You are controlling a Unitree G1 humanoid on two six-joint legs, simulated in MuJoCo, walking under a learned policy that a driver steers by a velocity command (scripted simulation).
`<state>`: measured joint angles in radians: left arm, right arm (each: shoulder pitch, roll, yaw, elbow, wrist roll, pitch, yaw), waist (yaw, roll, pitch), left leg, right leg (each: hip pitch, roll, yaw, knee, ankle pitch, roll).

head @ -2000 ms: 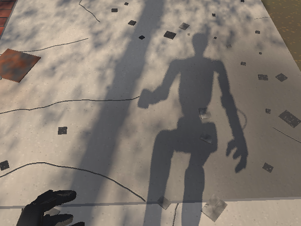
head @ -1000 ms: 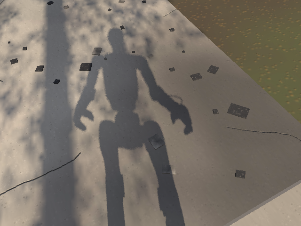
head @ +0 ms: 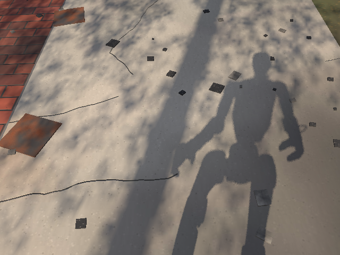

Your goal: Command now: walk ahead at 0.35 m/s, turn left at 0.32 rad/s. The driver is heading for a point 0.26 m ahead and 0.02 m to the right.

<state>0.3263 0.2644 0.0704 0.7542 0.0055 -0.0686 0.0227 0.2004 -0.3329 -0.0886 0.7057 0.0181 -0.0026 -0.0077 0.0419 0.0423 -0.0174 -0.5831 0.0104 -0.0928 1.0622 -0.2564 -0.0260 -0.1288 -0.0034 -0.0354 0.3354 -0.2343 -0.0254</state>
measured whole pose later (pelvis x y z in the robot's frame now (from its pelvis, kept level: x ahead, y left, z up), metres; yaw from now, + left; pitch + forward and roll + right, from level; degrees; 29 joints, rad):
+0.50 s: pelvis +0.12 +0.07 -0.01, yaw +3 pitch +1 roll +1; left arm 0.21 0.29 0.05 0.78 0.01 0.01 0.04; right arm 0.17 -0.23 -0.03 0.77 -0.02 -0.04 0.01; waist 0.00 -0.04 0.03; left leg -0.25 -0.05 0.03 0.40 -0.17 0.06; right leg -0.41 -0.08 0.04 0.75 -0.34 0.07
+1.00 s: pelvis +0.17 +0.06 -0.01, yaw +3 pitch -2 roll +0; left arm 0.17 0.24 0.03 0.90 0.00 0.00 0.03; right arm 0.16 -0.25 -0.04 0.94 0.00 0.01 -0.01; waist 0.00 -0.01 0.05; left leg -0.16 -0.02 0.02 0.49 -0.30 0.02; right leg -0.19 -0.03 0.01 0.50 -0.28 0.03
